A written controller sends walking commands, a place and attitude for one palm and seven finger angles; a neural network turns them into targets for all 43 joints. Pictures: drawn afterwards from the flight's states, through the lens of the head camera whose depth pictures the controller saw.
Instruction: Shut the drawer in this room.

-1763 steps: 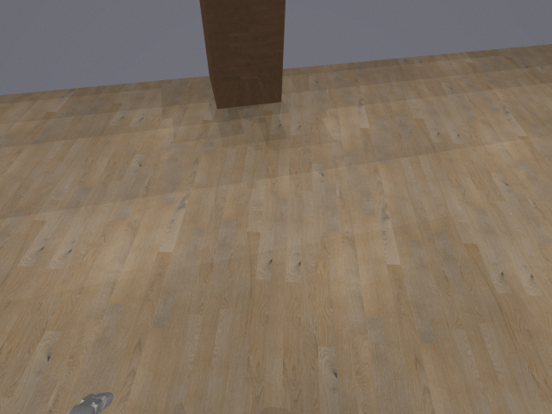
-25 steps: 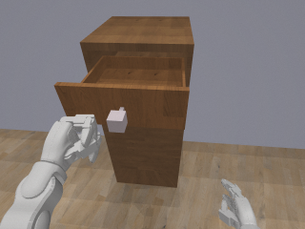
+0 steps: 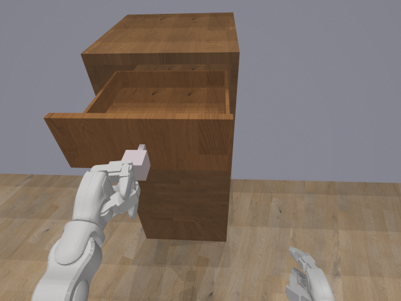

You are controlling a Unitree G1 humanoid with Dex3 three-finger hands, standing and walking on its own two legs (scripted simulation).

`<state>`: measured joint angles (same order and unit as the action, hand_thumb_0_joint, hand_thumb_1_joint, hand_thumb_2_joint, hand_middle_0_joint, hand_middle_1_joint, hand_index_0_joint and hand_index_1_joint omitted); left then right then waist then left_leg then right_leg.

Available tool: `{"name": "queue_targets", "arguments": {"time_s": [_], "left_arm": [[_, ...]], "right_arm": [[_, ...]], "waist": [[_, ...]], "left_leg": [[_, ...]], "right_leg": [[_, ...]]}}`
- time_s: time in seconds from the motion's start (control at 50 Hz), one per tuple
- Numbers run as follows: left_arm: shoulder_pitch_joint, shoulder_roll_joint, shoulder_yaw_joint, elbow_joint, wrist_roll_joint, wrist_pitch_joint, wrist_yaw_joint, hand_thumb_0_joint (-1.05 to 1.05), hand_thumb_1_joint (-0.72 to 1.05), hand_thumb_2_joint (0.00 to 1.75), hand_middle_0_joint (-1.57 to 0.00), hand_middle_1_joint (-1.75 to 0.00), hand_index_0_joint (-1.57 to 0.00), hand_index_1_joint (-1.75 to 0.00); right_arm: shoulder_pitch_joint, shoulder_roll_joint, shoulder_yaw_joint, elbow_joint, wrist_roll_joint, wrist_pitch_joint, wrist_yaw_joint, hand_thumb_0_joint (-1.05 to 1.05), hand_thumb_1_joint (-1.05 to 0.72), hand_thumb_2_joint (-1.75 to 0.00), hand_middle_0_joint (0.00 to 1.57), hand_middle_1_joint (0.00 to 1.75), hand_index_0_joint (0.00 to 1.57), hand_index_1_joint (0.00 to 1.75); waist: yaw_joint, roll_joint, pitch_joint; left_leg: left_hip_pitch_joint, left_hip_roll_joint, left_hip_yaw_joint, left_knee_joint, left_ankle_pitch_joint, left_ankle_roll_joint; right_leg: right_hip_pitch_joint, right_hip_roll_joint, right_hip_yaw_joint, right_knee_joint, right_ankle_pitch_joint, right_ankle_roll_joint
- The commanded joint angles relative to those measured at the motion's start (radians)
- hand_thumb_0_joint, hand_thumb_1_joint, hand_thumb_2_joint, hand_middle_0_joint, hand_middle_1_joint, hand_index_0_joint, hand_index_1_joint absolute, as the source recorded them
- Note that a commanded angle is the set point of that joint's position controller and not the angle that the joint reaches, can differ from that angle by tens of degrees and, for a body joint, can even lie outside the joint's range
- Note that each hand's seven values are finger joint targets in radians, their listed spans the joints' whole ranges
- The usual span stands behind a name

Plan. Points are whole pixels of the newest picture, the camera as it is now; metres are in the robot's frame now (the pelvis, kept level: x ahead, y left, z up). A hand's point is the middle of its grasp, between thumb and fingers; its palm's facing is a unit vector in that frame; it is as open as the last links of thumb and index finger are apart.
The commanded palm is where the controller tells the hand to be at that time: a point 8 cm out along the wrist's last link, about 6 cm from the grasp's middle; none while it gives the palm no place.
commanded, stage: bring the fist close to the handle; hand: left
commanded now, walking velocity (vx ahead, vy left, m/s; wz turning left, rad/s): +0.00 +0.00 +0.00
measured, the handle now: (138, 158) +0.35 +0.17 +0.14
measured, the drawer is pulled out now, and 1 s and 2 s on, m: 0.26 0.26 0.13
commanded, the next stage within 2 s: push the drawer shut in 0.68 s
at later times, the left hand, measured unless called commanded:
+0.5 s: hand (140, 193) +0.27 +0.14 +0.13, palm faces +0.06 -1.00 -0.06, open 3.3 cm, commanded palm +0.23 +0.19 +0.14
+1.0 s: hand (137, 189) +0.27 +0.14 +0.14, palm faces +0.03 -1.00 -0.04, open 3.1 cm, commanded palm +0.26 +0.19 +0.14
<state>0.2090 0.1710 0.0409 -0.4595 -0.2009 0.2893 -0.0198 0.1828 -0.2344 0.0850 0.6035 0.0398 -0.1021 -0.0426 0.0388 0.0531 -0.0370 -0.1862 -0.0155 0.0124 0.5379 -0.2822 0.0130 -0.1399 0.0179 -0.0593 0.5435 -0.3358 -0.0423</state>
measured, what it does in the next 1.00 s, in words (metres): stands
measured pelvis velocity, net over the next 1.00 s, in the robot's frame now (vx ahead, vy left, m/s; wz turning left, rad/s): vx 0.01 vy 0.00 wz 0.00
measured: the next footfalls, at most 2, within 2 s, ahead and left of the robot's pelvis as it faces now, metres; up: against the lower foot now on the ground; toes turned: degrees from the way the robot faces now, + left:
none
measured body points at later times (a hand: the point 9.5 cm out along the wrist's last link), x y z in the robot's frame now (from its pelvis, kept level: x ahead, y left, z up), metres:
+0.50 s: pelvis +0.02 -0.02 +0.00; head +0.00 -0.04 +0.45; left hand +0.26 +0.19 +0.14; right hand +0.20 -0.24 -0.08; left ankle +0.01 +0.11 -0.73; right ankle -0.02 -0.09 -0.73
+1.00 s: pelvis +0.01 +0.00 +0.00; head -0.02 -0.02 +0.45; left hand +0.26 +0.20 +0.14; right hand +0.20 -0.21 -0.08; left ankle +0.01 +0.11 -0.73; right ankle -0.02 -0.09 -0.73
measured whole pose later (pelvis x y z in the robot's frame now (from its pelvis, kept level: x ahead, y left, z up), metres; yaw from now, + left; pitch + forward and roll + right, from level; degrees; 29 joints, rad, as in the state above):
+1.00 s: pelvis +0.01 +0.00 +0.00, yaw +0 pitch -2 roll +0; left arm 0.12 0.16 0.03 -0.20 -0.19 0.07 -0.04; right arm 0.19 -0.23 0.07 0.63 0.04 -0.14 -0.05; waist 0.04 0.05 -0.02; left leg -0.22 -0.02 0.01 0.55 -0.29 0.02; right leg -0.17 0.01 -0.06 0.55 -0.34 -0.04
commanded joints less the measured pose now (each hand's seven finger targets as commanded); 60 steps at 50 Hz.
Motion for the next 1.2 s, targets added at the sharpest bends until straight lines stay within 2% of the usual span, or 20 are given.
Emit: {"name": "queue_targets", "arguments": {"time_s": [0.0,0.16,0.18,0.26,0.3,0.32,0.38,0.46,0.56,0.76,0.82,0.88,0.92,0.94,0.96,1.0,1.02,1.06,1.12,1.18], "left_arm": [[-0.165,0.092,0.07,-0.169,-0.001,-0.088,-0.003,0.0,0.9,0.9,-1.4,-1.6,-1.4,-1.6],[-0.186,0.126,0.121,-0.094,-0.002,-0.221,0.001,0.0,0.9,0.9,-1.4,-1.6,-1.4,-1.6],[-0.177,0.09,0.086,-0.076,-0.001,-0.231,-0.007,0.0,0.9,0.9,-1.4,-1.6,-1.4,-1.6],[-0.18,0.093,0.082,0.002,-0.002,-0.258,-0.029,0.0,0.9,0.9,-1.4,-1.6,-1.4,-1.6],[-0.192,0.103,0.086,-0.013,-0.003,-0.27,-0.041,0.0,0.9,0.9,-1.4,-1.6,-1.4,-1.6],[-0.209,0.148,0.123,-0.02,0.0,-0.281,-0.038,0.0,0.9,0.9,-1.4,-1.6,-1.4,-1.6],[-0.17,0.155,0.157,-0.047,-0.008,-0.307,-0.04,0.0,0.9,0.9,-1.4,-1.6,-1.4,-1.6],[-0.145,0.135,0.163,-0.02,-0.028,-0.326,-0.046,0.0,0.9,0.9,-1.4,-1.6,-1.4,-1.6],[-0.135,0.089,0.092,-0.015,-0.027,-0.307,-0.073,0.0,0.9,0.9,-1.4,-1.6,-1.4,-1.6],[-0.189,0.103,0.092,-0.048,-0.004,-0.311,-0.025,0.0,0.9,0.9,-1.4,-1.6,-1.4,-1.6],[-0.292,0.092,0.06,-0.005,0.007,-0.306,-0.007,0.0,0.9,0.9,-1.4,-1.6,-1.4,-1.6],[-0.349,0.064,0.028,0.038,0.012,-0.284,-0.007,0.0,0.9,0.9,-1.4,-1.6,-1.4,-1.6],[-0.361,0.09,0.047,0.091,0.018,-0.268,-0.002,0.0,0.9,0.9,-1.4,-1.6,-1.4,-1.6],[-0.406,0.05,0.007,0.087,0.015,-0.264,-0.006,0.0,0.9,0.9,-1.4,-1.6,-1.4,-1.6],[-0.432,0.083,0.039,0.087,0.014,-0.262,-0.001,0.0,0.9,0.9,-1.4,-1.6,-1.4,-1.6],[-0.487,0.075,0.03,0.11,0.016,-0.259,0.003,0.0,0.9,0.9,-1.4,-1.6,-1.4,-1.6],[-0.498,0.073,0.023,0.126,0.018,-0.261,0.008,0.0,0.9,0.9,-1.4,-1.6,-1.4,-1.6],[-0.566,0.055,0.003,0.137,0.02,-0.267,0.011,0.0,0.9,0.9,-1.4,-1.6,-1.4,-1.6],[-0.613,0.093,0.033,0.194,0.022,-0.276,0.023,0.0,0.9,0.9,-1.4,-1.6,-1.4,-1.6],[-0.703,0.061,-0.001,0.237,0.018,-0.286,0.019,0.0,0.9,0.9,-1.4,-1.6,-1.4,-1.6]], "right_arm": [[-0.178,-0.094,-0.044,-0.188,-0.002,-0.057,-0.013,0.0,-0.9,-0.9,0.2,0.3,0.2,0.3],[-0.129,-0.095,-0.057,-0.166,-0.009,-0.083,-0.013,0.0,-0.9,-0.9,0.2,0.3,0.2,0.3],[-0.128,-0.094,-0.057,-0.168,-0.009,-0.086,-0.012,0.0,-0.9,-0.9,0.2,0.3,0.2,0.3],[-0.108,-0.103,-0.064,-0.157,-0.008,-0.09,-0.013,0.0,-0.9,-0.9,0.2,0.3,0.2,0.3],[-0.117,-0.102,-0.062,-0.167,-0.008,-0.093,-0.015,0.0,-0.9,-0.9,0.2,0.3,0.2,0.3],[-0.113,-0.107,-0.066,-0.161,-0.008,-0.095,-0.018,0.0,-0.9,-0.9,0.2,0.3,0.2,0.3],[-0.116,-0.097,-0.066,-0.17,-0.009,-0.106,-0.015,0.0,-0.9,-0.9,0.2,0.3,0.2,0.3],[-0.11,-0.098,-0.067,-0.158,-0.006,-0.114,-0.01,0.0,-0.9,-0.9,0.2,0.3,0.2,0.3],[-0.11,-0.101,-0.068,-0.163,-0.001,-0.119,-0.009,0.0,-0.9,-0.9,0.2,0.3,0.2,0.3],[-0.125,-0.094,-0.064,-0.161,-0.007,-0.126,-0.012,0.0,-0.9,-0.9,0.2,0.3,0.2,0.3],[-0.126,-0.099,-0.061,-0.143,-0.006,-0.116,-0.014,0.0,-0.9,-0.9,0.2,0.3,0.2,0.3],[-0.133,-0.096,-0.058,-0.141,-0.002,-0.108,-0.015,0.0,-0.9,-0.9,0.2,0.3,0.2,0.3],[-0.133,-0.103,-0.058,-0.134,-0.002,-0.1,-0.017,0.0,-0.9,-0.9,0.2,0.3,0.2,0.3],[-0.139,-0.097,-0.054,-0.134,-0.001,-0.096,-0.015,0.0,-0.9,-0.9,0.2,0.3,0.2,0.3],[-0.137,-0.1,-0.057,-0.133,0.0,-0.095,-0.018,0.0,-0.9,-0.9,0.2,0.3,0.2,0.3],[-0.145,-0.098,-0.054,-0.125,0.0,-0.09,-0.021,0.0,-0.9,-0.9,0.2,0.3,0.2,0.3],[-0.142,-0.102,-0.053,-0.12,0.0,-0.089,-0.022,0.0,-0.9,-0.9,0.2,0.3,0.2,0.3],[-0.146,-0.098,-0.053,-0.113,0.002,-0.087,-0.023,0.0,-0.9,-0.9,0.2,0.3,0.2,0.3],[-0.141,-0.105,-0.052,-0.095,0.001,-0.085,-0.026,0.0,-0.9,-0.9,0.2,0.3,0.2,0.3],[-0.151,-0.098,-0.047,-0.089,0.005,-0.082,-0.029,0.0,-0.9,-0.9,0.2,0.3,0.2,0.3]], "waist": [[0.007,-0.073,-0.089],[-0.005,-0.072,-0.112],[-0.011,-0.071,-0.098],[-0.021,-0.099,-0.09],[-0.014,-0.092,-0.101],[-0.012,-0.092,-0.115],[0.007,-0.065,-0.178],[0.001,-0.091,-0.143],[-0.012,-0.077,-0.103],[-0.007,-0.054,-0.115],[-0.031,-0.077,-0.086],[-0.03,-0.027,-0.091],[-0.028,-0.06,-0.082],[-0.037,-0.047,-0.079],[-0.031,-0.049,-0.093],[-0.038,-0.052,-0.092],[-0.044,-0.088,-0.087],[-0.048,-0.044,-0.096],[-0.05,-0.072,-0.108],[-0.059,-0.054,-0.096]], "left_leg": [[0.065,0.011,-0.019,-0.055,0.179,0.017],[0.067,0.008,-0.006,-0.029,0.228,0.016],[0.061,0.006,-0.003,-0.024,0.226,0.016],[0.034,0.002,-0.003,-0.01,0.209,0.018],[0.029,-0.001,-0.002,-0.013,0.201,0.018],[0.03,0.001,-0.002,-0.006,0.209,0.02],[0.043,0.001,0.003,-0.014,0.246,0.018],[0.034,0.005,0.003,-0.013,0.255,0.016],[0.039,0.007,-0.001,-0.016,0.236,0.019],[0.062,0.017,-0.018,-0.041,0.197,0.017],[0.054,0.021,-0.024,-0.044,0.174,0.018],[0.066,0.019,-0.028,-0.051,0.165,0.014],[0.053,0.024,-0.034,-0.057,0.156,0.014],[0.058,0.021,-0.035,-0.059,0.15,0.014],[0.061,0.02,-0.038,-0.06,0.148,0.013],[0.064,0.02,-0.04,-0.064,0.135,0.012],[0.059,0.023,-0.044,-0.064,0.129,0.015],[0.074,0.021,-0.05,-0.068,0.114,0.011],[0.063,0.022,-0.056,-0.072,0.091,0.013],[0.063,0.019,-0.058,-0.081,0.046,0.01]], "right_leg": [[-0.058,-0.029,0.037,-0.115,0.242,0.038],[-0.04,-0.038,0.059,-0.099,0.382,0.052],[-0.049,-0.039,0.059,-0.096,0.394,0.056],[-0.056,-0.049,0.078,-0.1,0.428,0.072],[-0.045,-0.053,0.083,-0.099,0.422,0.073],[-0.036,-0.055,0.097,-0.103,0.433,0.077],[0.008,-0.056,0.084,-0.076,0.502,0.071],[-0.007,-0.053,0.072,-0.073,0.542,0.076],[-0.054,-0.044,0.058,-0.08,0.466,0.069],[-0.086,-0.023,0.033,-0.084,0.276,0.038],[-0.108,-0.02,0.028,-0.092,0.235,0.039],[-0.114,-0.02,0.027,-0.092,0.221,0.032],[-0.112,-0.018,0.027,-0.096,0.202,0.031],[-0.121,-0.02,0.027,-0.1,0.199,0.032],[-0.115,-0.019,0.027,-0.099,0.195,0.03],[-0.119,-0.019,0.026,-0.102,0.176,0.029],[-0.125,-0.018,0.025,-0.106,0.163,0.033],[-0.137,-0.018,0.024,-0.105,0.143,0.028],[-0.137,-0.017,0.029,-0.111,0.114,0.029],[-0.152,-0.017,0.029,-0.116,0.076,0.026]]}}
